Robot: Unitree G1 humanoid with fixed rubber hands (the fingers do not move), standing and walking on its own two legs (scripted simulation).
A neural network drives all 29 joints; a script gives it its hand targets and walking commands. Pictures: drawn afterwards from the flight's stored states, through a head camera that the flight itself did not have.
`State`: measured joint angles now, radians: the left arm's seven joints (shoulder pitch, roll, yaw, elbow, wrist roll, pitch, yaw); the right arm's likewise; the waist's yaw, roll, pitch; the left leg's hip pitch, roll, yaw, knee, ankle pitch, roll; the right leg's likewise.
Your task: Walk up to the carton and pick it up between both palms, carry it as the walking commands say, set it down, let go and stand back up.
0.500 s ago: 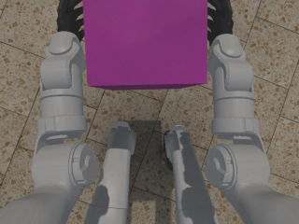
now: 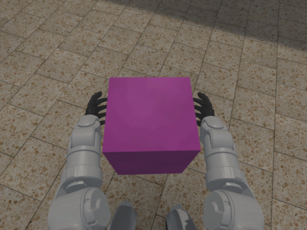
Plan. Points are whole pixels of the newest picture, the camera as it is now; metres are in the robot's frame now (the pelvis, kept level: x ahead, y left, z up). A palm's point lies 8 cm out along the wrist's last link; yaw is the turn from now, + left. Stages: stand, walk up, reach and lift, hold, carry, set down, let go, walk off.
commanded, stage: reach and lift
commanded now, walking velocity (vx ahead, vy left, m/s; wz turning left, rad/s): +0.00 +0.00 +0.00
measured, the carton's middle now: (150, 131) +0.41 +0.03 -0.07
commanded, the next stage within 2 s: none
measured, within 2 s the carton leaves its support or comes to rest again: neither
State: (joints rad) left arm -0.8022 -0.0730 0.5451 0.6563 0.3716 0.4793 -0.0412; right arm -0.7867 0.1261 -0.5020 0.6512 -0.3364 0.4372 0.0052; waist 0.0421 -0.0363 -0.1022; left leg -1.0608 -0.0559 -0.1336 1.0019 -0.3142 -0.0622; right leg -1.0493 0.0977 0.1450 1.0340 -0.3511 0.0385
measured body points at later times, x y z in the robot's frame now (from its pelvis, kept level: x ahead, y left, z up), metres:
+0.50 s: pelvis +0.07 +0.00 +0.07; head +0.15 +0.01 +0.51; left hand +0.40 +0.18 +0.03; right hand +0.42 -0.12 +0.05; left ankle +0.09 +0.15 -0.66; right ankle +0.08 -0.13 -0.66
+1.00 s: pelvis +0.07 +0.01 +0.09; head +0.04 +0.01 +0.53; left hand +0.37 +0.18 +0.11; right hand +0.39 -0.12 +0.11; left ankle +0.09 +0.15 -0.66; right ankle +0.08 -0.13 -0.66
